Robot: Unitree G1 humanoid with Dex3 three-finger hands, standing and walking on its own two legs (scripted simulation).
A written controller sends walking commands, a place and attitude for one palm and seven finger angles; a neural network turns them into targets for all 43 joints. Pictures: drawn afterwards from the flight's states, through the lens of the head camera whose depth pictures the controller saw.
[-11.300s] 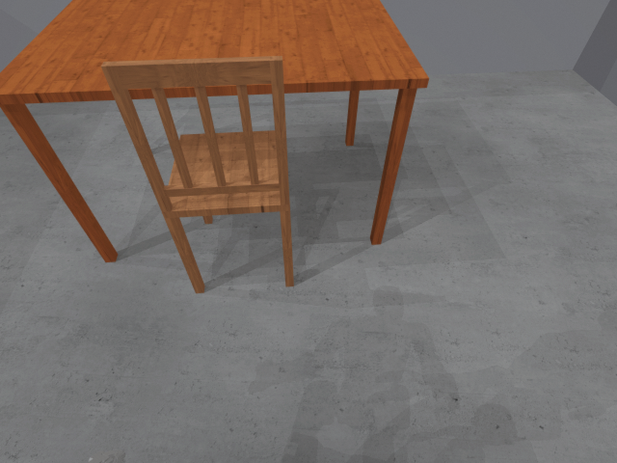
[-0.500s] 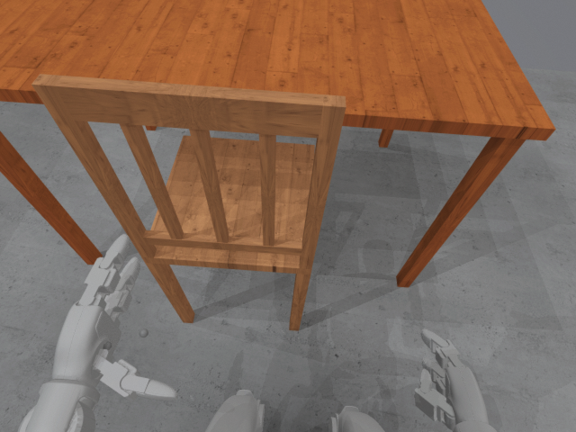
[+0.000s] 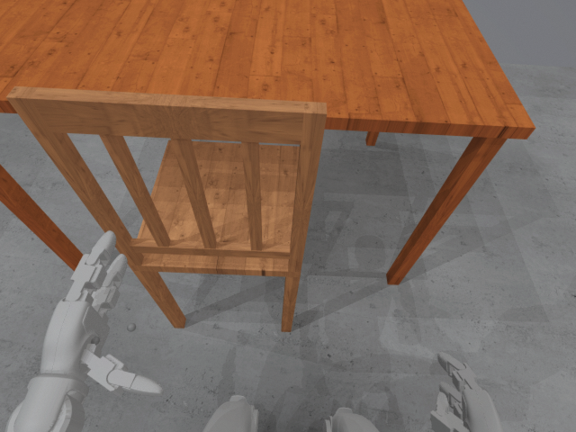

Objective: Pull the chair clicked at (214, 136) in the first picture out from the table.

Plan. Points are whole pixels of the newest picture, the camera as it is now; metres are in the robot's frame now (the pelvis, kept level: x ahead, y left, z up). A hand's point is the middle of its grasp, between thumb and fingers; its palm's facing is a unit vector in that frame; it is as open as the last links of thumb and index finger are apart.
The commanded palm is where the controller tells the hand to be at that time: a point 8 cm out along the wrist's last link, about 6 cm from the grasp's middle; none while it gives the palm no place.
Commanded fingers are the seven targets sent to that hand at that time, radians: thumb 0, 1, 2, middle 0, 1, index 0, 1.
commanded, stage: raise the hand toward the chair's back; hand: left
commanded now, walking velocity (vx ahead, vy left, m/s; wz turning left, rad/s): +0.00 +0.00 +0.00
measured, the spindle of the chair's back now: (198, 200) +0.47 +0.17 -0.01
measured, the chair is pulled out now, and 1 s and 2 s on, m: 0.00 0.00 0.00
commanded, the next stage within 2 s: aim the fingers beside a spindle in 0.22 s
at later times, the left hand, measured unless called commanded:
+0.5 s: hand (140, 324) +0.25 +0.20 +0.03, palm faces +0.01 -1.00 -0.03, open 16.9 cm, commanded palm +0.23 +0.25 +0.04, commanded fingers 0.00 -0.50 0.30 -0.06 -0.08 -0.06 -0.08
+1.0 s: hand (167, 306) +0.28 +0.17 +0.01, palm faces -0.02 -1.00 -0.02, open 16.9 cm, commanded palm +0.26 +0.23 +0.02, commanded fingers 0.00 -0.50 0.30 -0.06 -0.08 -0.06 -0.08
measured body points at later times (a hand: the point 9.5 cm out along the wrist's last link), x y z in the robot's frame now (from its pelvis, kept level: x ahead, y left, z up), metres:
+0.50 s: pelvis +0.00 +0.00 +0.00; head +0.07 +0.01 +0.44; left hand +0.24 +0.25 +0.04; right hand +0.18 -0.24 -0.08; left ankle +0.02 +0.10 -0.66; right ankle +0.00 -0.12 -0.66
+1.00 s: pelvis -0.01 +0.00 -0.02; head +0.08 +0.01 +0.42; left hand +0.27 +0.23 +0.02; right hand +0.16 -0.25 -0.11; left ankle +0.02 +0.10 -0.66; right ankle +0.00 -0.12 -0.66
